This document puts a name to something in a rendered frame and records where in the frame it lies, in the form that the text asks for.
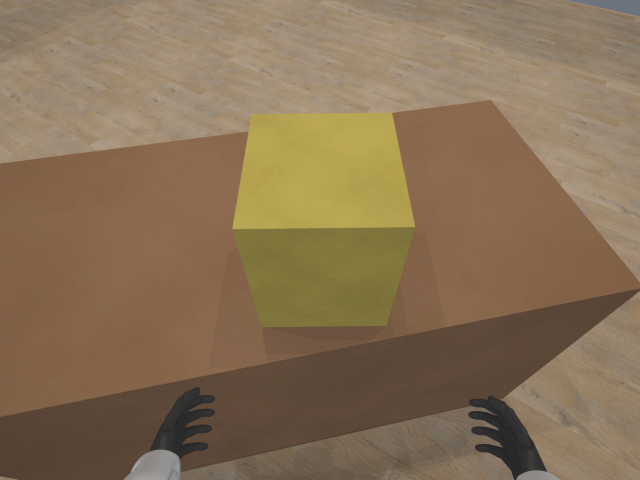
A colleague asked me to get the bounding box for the robot right hand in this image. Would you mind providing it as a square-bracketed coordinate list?
[468, 395, 547, 480]

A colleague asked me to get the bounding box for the robot left hand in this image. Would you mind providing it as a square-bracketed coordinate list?
[149, 387, 215, 459]

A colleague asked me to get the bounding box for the carton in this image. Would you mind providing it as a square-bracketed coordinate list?
[232, 113, 415, 327]

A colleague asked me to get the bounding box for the robot left forearm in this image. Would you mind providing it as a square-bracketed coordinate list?
[124, 450, 181, 480]

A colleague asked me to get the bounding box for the pedestal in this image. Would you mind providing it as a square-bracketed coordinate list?
[0, 100, 640, 480]

